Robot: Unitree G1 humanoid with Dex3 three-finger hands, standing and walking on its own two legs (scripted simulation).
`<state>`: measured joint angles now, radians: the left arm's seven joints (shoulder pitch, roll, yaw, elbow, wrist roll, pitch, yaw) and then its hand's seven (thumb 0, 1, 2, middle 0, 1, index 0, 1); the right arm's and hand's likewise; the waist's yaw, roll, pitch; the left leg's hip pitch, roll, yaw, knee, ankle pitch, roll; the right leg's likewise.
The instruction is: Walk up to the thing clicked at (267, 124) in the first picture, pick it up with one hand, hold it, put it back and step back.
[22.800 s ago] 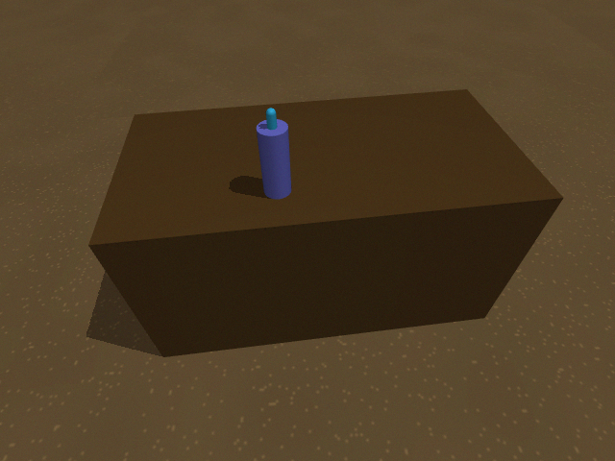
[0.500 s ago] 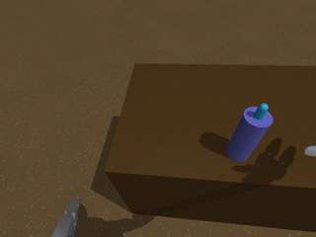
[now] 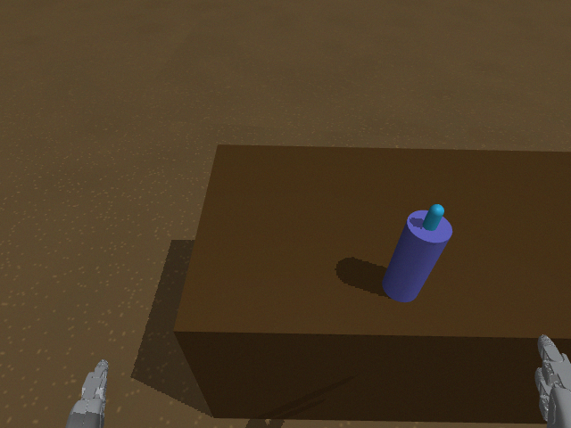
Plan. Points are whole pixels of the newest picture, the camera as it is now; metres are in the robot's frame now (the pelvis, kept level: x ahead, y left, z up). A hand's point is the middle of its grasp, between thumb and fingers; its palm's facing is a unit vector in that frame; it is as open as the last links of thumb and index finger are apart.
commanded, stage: sink last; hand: right
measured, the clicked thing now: (416, 251) +0.45 -0.22 -0.03
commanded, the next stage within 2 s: home in 0.30 s
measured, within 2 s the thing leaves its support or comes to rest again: neither
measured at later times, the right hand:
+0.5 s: hand (522, 423) +0.16 -0.26 +0.02, palm faces +0.32 +0.87 -0.37, open 17.2 cm
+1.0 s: hand out of the picture +0.16 -0.18 -0.08, palm faces +0.08 +0.98 -0.20, open 17.4 cm
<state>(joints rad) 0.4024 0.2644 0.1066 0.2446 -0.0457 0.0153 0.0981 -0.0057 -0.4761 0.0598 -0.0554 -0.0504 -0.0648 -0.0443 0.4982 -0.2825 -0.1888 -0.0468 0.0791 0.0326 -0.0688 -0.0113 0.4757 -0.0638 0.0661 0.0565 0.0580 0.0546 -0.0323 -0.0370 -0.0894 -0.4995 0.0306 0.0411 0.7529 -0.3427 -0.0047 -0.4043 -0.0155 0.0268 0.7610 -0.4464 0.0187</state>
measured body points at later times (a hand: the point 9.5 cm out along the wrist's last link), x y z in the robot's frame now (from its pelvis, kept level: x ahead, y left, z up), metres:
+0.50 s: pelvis -0.02 +0.01 -0.01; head -0.01 +0.02 +0.44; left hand +0.13 +0.27 -0.06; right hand +0.14 -0.30 +0.04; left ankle +0.02 +0.12 -0.71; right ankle -0.03 -0.13 -0.71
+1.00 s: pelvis -0.01 +0.00 -0.02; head +0.02 -0.02 +0.43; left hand +0.15 +0.22 -0.06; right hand +0.16 -0.23 -0.06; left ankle +0.02 +0.12 -0.71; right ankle -0.03 -0.13 -0.71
